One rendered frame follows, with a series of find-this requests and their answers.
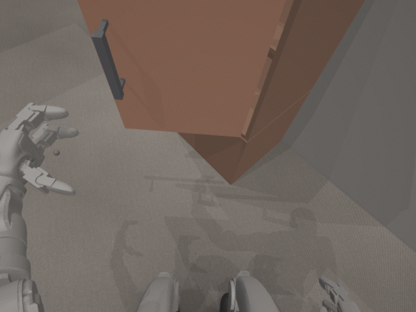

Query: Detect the cupboard door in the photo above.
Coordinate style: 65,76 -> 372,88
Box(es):
77,0 -> 286,137

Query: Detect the left robot upper arm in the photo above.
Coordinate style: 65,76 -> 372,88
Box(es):
0,279 -> 45,312

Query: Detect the handle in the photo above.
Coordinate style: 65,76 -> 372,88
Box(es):
91,19 -> 125,100

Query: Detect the robot right hand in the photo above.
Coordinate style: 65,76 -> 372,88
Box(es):
319,276 -> 361,312

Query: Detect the robot left thigh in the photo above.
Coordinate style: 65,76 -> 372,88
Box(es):
135,277 -> 179,312

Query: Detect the robot thigh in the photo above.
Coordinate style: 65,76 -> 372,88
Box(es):
135,277 -> 179,312
228,276 -> 280,312

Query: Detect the robot right thigh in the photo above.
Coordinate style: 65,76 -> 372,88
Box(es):
228,276 -> 280,312

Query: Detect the robot left forearm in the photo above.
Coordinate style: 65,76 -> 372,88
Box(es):
0,174 -> 31,286

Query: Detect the robot left hand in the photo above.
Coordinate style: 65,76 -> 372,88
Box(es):
0,103 -> 79,196

